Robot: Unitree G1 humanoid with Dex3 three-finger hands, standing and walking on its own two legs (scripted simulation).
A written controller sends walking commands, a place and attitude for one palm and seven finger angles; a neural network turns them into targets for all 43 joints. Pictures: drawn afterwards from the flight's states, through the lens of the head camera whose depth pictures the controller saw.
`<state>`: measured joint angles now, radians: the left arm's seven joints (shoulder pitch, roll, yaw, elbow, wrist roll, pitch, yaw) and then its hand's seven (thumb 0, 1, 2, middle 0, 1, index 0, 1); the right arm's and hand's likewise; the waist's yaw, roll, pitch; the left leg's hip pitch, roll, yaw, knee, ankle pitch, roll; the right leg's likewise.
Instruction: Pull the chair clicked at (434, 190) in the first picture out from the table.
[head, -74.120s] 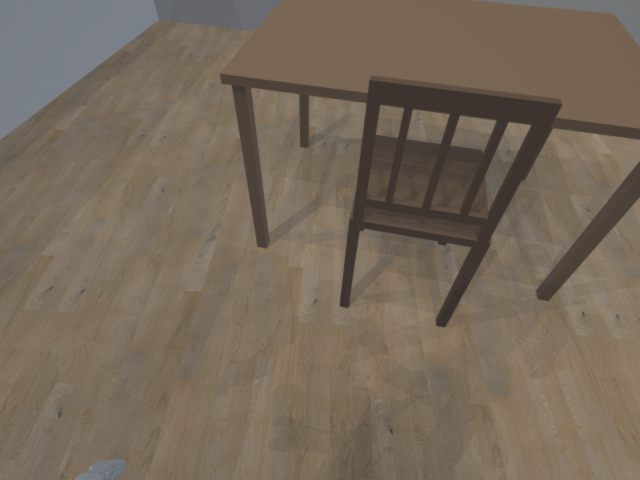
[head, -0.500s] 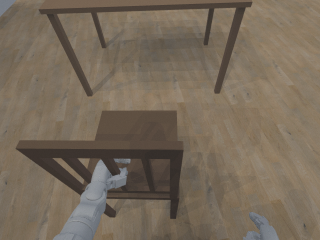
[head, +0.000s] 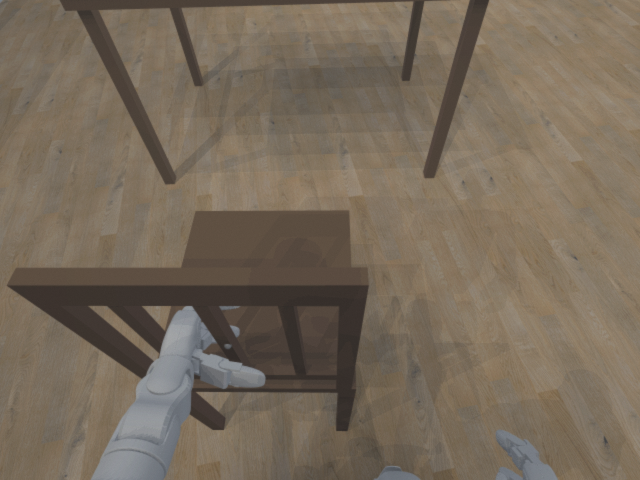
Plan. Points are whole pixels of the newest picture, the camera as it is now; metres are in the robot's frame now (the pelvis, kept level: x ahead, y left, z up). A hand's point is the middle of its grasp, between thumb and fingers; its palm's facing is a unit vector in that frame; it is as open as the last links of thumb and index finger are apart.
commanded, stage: open the thumb and straighten the fingers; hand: left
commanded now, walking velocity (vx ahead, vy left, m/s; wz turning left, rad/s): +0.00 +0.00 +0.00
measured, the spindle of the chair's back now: (227, 340) +0.31 +0.14 -0.06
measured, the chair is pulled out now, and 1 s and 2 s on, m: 0.77 0.77 0.77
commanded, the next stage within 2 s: draw the fingers out of the gap in 0.28 s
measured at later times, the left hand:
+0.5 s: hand (220, 365) +0.28 +0.14 -0.05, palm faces -0.04 -0.99 -0.16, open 17.4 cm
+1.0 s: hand (210, 436) +0.19 +0.14 -0.05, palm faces -0.02 -0.99 -0.17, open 17.4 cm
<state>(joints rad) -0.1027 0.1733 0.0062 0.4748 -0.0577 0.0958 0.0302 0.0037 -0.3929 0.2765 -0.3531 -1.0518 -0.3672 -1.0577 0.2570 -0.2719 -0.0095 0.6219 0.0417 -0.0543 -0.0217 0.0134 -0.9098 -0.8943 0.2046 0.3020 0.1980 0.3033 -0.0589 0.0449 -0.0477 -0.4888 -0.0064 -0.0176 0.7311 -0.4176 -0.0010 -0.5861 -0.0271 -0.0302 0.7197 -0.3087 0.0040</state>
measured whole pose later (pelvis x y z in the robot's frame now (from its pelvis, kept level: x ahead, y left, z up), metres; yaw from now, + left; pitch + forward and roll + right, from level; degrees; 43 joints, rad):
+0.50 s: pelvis +0.00 -0.01 -0.01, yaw +1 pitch +11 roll +0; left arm 0.02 0.19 0.01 0.34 -0.06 0.13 -0.02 -0.01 -0.53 0.21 -0.01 -0.02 -0.01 -0.02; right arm 0.25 -0.28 0.01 0.56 0.04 -0.09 -0.03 0.01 -0.91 -0.89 0.21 0.30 0.20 0.30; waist -0.05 0.05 -0.07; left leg -0.54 0.00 -0.04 0.80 -0.45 -0.01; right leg -0.63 -0.03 -0.05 0.79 -0.35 0.00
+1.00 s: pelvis +0.00 -0.01 -0.02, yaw +2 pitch +10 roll -1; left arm 0.39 0.20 -0.06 -0.01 -0.05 0.16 -0.01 -0.01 -0.53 0.21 -0.01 0.00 -0.01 0.00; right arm 0.23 -0.25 0.02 0.50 0.04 -0.12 -0.06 0.02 -0.91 -0.89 0.21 0.30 0.20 0.30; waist -0.03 0.06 -0.10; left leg -0.58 -0.01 -0.06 0.90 -0.50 -0.01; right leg -0.66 -0.03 -0.07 0.87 -0.39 -0.01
